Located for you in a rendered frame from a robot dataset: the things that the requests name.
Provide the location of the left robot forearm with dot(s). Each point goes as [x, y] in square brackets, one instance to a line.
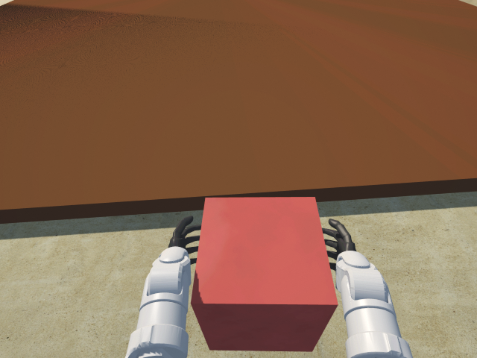
[161, 329]

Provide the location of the right robot forearm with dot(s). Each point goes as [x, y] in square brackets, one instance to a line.
[371, 321]

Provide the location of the left robot hand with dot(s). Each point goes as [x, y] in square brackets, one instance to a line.
[178, 239]

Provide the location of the carton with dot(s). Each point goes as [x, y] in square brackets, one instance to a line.
[262, 278]

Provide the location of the right robot hand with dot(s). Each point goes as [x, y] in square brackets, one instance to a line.
[344, 241]

